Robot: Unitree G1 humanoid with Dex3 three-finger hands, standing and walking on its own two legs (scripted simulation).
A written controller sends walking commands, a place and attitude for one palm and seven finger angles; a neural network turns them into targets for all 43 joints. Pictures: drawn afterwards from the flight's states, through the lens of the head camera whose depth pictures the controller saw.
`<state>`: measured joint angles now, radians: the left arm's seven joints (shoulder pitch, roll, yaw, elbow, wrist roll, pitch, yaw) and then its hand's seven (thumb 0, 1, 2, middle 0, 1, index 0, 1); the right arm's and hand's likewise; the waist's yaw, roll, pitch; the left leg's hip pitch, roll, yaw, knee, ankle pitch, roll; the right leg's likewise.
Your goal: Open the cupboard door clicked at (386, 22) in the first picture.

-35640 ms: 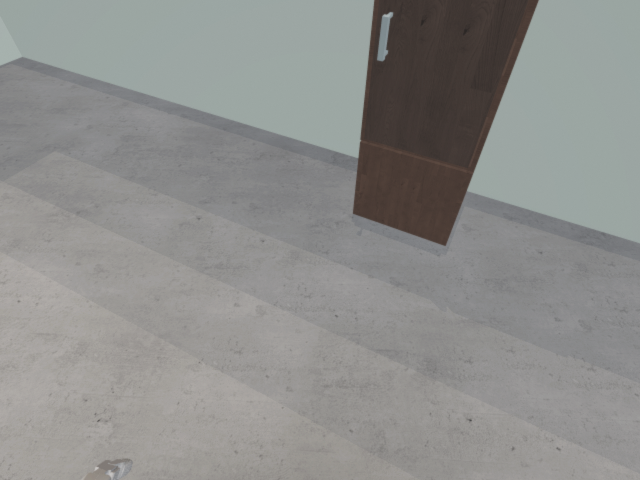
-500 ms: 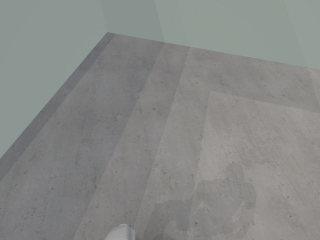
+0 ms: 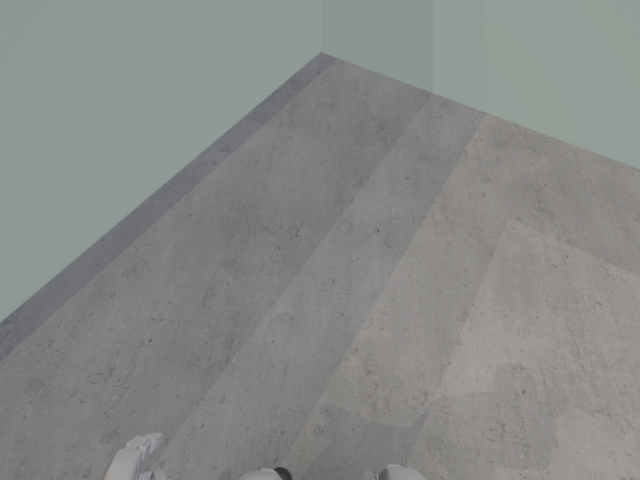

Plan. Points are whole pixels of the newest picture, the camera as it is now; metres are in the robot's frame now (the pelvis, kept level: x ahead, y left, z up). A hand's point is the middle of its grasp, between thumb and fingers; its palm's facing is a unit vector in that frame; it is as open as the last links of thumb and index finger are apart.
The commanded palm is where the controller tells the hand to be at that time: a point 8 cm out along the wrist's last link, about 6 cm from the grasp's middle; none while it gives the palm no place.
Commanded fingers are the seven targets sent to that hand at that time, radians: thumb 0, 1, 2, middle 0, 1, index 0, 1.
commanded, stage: turn to face it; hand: left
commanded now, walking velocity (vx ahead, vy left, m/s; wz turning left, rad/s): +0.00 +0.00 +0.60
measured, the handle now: out of the picture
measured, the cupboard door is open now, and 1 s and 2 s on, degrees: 43 43 43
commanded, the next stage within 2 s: none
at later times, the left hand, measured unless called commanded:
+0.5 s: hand out of the picture -0.02 +0.16 -0.19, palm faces +0.35 -0.91 -0.23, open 7.4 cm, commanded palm none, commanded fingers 0.00 0.90 0.90 -0.20 -0.30 -0.20 -0.30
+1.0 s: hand out of the picture +0.04 +0.16 -0.15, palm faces +0.55 -0.78 -0.31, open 7.4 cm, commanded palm none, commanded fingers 0.00 0.90 0.90 -0.20 -0.30 -0.20 -0.30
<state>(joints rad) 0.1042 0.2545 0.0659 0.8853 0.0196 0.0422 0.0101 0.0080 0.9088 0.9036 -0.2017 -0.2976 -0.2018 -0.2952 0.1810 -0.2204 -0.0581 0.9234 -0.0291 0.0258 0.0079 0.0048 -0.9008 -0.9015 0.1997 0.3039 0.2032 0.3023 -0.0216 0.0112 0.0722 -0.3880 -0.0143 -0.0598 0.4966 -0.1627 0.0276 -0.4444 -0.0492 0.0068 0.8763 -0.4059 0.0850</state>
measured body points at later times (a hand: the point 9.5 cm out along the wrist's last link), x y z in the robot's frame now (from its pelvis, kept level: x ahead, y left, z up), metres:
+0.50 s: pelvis +0.03 -0.04 -0.02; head +0.09 +0.00 +0.43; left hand -0.04 +0.21 -0.17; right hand +0.26 -0.24 -0.14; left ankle +0.00 +0.06 -0.74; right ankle +0.00 -0.16 -0.73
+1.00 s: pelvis +0.08 -0.07 -0.01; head +0.14 -0.05 +0.44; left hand +0.01 +0.20 -0.13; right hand +0.29 -0.25 -0.16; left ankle -0.02 +0.03 -0.67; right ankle +0.12 -0.18 -0.74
